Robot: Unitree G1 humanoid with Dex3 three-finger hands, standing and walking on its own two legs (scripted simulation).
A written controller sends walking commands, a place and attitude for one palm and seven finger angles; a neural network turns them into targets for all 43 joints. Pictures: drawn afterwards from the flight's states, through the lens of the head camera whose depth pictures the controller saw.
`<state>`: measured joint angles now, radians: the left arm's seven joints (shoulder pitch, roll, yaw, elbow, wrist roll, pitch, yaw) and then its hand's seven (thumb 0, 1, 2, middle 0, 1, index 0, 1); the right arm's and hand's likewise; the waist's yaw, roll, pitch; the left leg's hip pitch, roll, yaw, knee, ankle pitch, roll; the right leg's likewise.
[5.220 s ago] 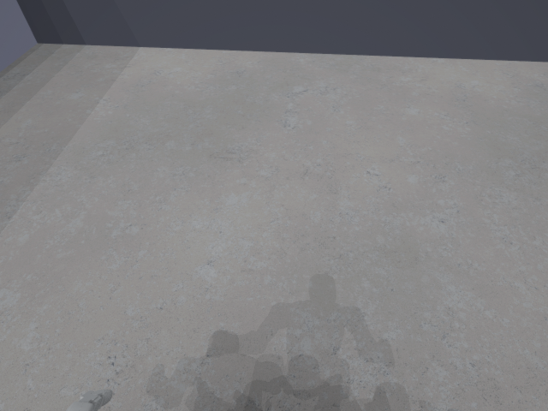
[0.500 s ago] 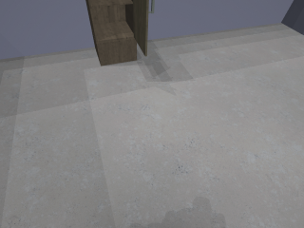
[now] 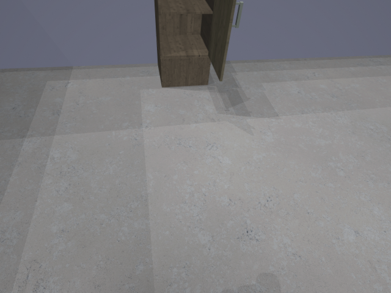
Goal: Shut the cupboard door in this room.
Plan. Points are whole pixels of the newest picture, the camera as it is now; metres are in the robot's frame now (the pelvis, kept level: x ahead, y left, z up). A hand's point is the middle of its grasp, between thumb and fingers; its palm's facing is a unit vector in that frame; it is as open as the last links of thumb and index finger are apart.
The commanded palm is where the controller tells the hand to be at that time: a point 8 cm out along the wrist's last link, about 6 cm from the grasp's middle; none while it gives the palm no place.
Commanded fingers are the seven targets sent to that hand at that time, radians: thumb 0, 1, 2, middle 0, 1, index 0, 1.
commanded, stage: turn or walk to find it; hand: left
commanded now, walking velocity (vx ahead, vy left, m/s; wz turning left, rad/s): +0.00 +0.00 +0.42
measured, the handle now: (235, 15) +1.60 -0.11 -0.03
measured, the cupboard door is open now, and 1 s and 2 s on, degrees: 90 90 90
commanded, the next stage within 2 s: stand and wait in 0.80 s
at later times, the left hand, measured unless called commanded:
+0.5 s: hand (127, 255) +0.23 +0.18 -0.15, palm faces +0.13 -0.96 -0.23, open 7.4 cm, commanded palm none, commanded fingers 0.00 0.90 0.90 -0.20 -0.30 -0.20 -0.30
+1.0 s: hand out of the picture +0.05 +0.22 -0.19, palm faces +0.43 -0.88 -0.23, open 7.4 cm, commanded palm none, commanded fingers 0.00 0.90 0.90 -0.20 -0.30 -0.20 -0.30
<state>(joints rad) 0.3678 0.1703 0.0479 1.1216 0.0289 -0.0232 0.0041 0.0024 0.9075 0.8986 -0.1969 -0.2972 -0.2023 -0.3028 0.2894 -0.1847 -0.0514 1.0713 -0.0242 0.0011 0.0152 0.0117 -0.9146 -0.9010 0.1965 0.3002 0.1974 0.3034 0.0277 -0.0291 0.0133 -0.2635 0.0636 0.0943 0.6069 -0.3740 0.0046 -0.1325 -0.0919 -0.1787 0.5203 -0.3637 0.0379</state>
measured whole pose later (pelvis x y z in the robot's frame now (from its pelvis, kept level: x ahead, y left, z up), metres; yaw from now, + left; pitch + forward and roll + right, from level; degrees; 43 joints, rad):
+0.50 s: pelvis +0.12 -0.01 -0.01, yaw +9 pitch -1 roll +1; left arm 0.08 0.15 0.04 0.94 0.01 -0.03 0.01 0.00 0.91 0.90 -0.19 -0.30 -0.20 -0.30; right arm 0.34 -0.16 -0.06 1.08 -0.01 0.01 -0.02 0.01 -0.91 -0.90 0.20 0.30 0.20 0.30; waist -0.06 0.05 0.08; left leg -0.20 -0.02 -0.02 0.80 -0.53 -0.01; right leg -0.37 -0.06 -0.14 0.65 -0.26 -0.03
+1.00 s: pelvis +0.13 +0.03 +0.00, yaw +21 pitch -1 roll -1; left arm 0.27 0.26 0.06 1.03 0.02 0.05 0.02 0.00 0.91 0.90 -0.19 -0.30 -0.20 -0.30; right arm 0.10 -0.20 -0.03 0.95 -0.02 0.02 0.01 0.01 -0.91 -0.90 0.20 0.30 0.20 0.30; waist 0.06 -0.05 0.08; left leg -0.26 0.02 0.10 0.62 -0.33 0.05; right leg -0.34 -0.13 -0.16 0.83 -0.49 0.04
